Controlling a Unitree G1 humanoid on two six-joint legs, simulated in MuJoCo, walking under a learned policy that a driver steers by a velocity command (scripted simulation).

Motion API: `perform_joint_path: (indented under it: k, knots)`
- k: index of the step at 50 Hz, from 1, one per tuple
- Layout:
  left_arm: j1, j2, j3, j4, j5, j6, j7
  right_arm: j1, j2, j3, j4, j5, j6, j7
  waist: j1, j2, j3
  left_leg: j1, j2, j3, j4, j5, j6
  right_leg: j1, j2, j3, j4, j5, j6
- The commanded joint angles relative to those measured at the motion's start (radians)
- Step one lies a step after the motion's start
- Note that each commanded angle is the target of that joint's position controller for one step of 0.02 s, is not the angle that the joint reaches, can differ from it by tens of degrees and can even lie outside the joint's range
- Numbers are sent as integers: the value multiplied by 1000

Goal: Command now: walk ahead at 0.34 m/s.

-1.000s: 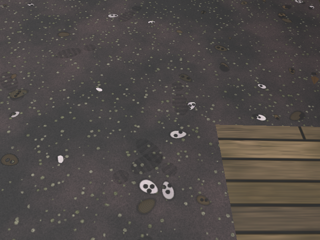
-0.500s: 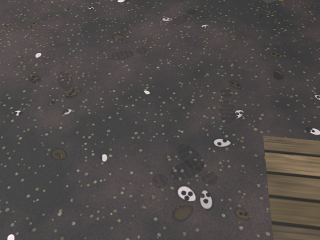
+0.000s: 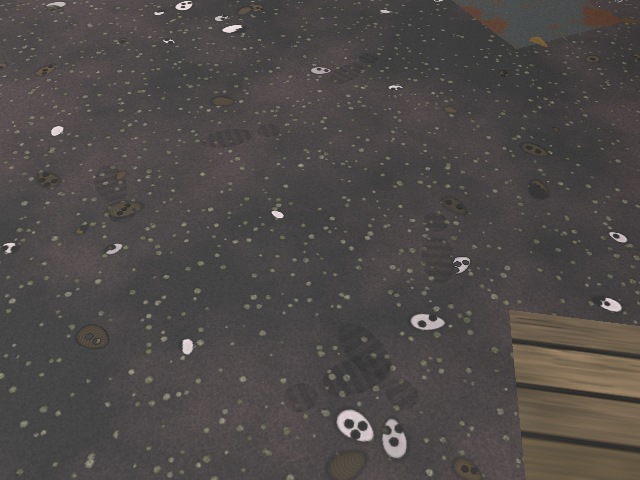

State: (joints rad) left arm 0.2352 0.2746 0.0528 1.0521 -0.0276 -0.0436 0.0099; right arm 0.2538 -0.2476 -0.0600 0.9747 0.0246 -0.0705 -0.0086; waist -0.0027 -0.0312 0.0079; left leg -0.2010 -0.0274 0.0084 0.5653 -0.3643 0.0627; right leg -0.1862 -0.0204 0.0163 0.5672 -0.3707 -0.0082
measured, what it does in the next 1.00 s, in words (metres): walks ahead: right foot, then left foot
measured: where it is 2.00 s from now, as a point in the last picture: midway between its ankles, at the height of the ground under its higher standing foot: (327, 368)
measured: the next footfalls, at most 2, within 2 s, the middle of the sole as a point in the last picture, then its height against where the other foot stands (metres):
right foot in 0.42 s outside the picture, level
left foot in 0.98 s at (281, 403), level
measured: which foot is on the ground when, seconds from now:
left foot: down 0.00-0.42, up 0.44-0.96, down 0.98-1.00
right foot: down 0.00-0.00, up 0.02-0.40, down 0.42-1.00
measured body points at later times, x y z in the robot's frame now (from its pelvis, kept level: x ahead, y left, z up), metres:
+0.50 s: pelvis +0.23 -0.05 -0.01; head +0.27 -0.05 +0.44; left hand +0.43 +0.20 -0.11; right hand +0.19 -0.31 -0.15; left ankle +0.03 +0.10 -0.65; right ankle +0.33 -0.13 -0.73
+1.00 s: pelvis +0.53 -0.01 -0.01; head +0.57 -0.01 +0.44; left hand +0.48 +0.26 -0.15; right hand +0.76 -0.24 -0.10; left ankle +0.66 +0.09 -0.73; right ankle +0.34 -0.13 -0.71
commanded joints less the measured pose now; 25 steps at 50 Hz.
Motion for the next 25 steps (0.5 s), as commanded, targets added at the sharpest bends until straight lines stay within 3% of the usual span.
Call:
perform_joint_path:
  k: [1, 2, 3, 5, 7, 10, 12, 15, 17, 18, 19, 20, 21, 22, 23, 24, 25]
  knots:
    - [-253, 59, 0, -168, 0, -49, -6, 259, -248, -66, 44, 2, -28, 8, -126, 304, 63, 362, 318, -573, -348, -68, 191, -519, 56, -64, 249, -52, -15]
    - [-258, 105, 11, -171, -3, -62, -7, 262, -190, -47, 35, -18, -40, 15, -123, 253, 67, 418, 381, -672, -350, 63, 236, -651, 41, 14, 444, -197, -22]
    - [-210, 110, 14, -156, -15, -70, -16, 226, -141, -32, 22, -25, -50, 18, -80, 172, 59, 448, 371, -598, -317, 161, 219, -700, -2, 55, 547, -156, -46]
    - [-192, 95, 12, -142, -14, -73, -27, 187, -125, -22, 6, -15, -49, 23, -52, 104, 55, 455, 340, -443, -328, 306, 172, -743, -61, 40, 560, -24, -68]
    - [-221, 76, 12, -154, -2, -68, -39, 191, -89, -6, 6, -19, -33, 19, -47, 114, 56, 394, 289, -316, -364, 425, 135, -679, -89, 9, 477, 72, -53]
    - [-307, 30, -5, -193, 10, -59, -51, 190, -109, -5, -2, -21, -17, 0, -59, 111, 85, 273, 233, -193, -418, 466, 127, -586, -64, -48, 278, 208, -8]
    - [-387, 8, -17, -226, 9, -56, -53, 201, -135, -8, -3, -24, -17, -9, -77, 119, 112, 167, 204, -137, -458, 422, 117, -468, -26, -84, 113, 318, 4]
    - [-425, 39, -15, -259, -2, -50, -54, 235, -153, -16, 17, -14, -23, -10, -72, 150, 141, 151, 238, -122, -493, 396, 110, -379, -9, -77, 8, 390, -15]
    - [-412, 73, -5, -271, -4, -53, -58, 223, -153, -20, 21, -6, -21, -10, -41, 150, 130, 223, 269, -108, -453, 497, 90, -360, -7, -58, -36, 381, -47]
    - [-377, 93, 5, -268, -3, -55, -58, 209, -162, -24, 18, -8, -17, -11, -13, 156, 97, 261, 277, -95, -398, 651, 78, -311, 6, -62, -41, 361, -63]
    - [-313, 117, 19, -256, -1, -55, -56, 196, -174, -29, 14, -11, -10, -12, 26, 171, 38, 285, 276, -77, -310, 844, 64, -221, 32, -80, -30, 334, -82]
    - [-173, 146, 40, -216, -2, -51, -49, 185, -169, -28, 10, -17, 0, -13, 96, 173, -49, 265, 248, -47, -149, 985, 44, -50, 62, -100, -25, 318, -107]
    - [-2, 180, 60, -168, -3, -44, -40, 178, -158, -22, -2, -25, 5, -14, 170, 159, -147, 131, 209, -29, 67, 923, 15, 200, 21, -56, -6, 311, -137]
    - [144, 264, 80, -142, 21, -40, -32, 264, -68, 4, -23, -36, -3, -6, 151, -46, -304, -220, 91, -2, 452, 500, -35, 573, -235, 321, -19, 157, -254]
    - [177, 238, 64, -125, 23, -39, -42, 315, 10, 27, -7, -16, -28, 1, 121, -225, -424, -397, -36, -122, 693, -207, -47, 653, -373, 737, -238, -83, -333]
    - [95, 169, 44, -129, 9, -47, -46, 199, -99, -2, -35, 17, -46, 5, 123, -154, -250, -505, 23, -158, 794, -180, -24, 517, -330, 691, -310, -176, -280]
    - [-5, 137, 33, -150, 8, -54, -46, 111, -137, -12, -65, 29, -56, 3, 92, -91, -106, -532, 78, -115, 779, -78, -5, 338, -306, 544, -337, -115, -247]
Keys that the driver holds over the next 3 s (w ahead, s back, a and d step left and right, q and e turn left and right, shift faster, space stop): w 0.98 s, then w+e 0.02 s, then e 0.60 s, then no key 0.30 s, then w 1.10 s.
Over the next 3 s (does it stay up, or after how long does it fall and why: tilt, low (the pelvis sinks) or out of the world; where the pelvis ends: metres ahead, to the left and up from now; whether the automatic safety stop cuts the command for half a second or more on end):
stays up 1.18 -0.16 0.02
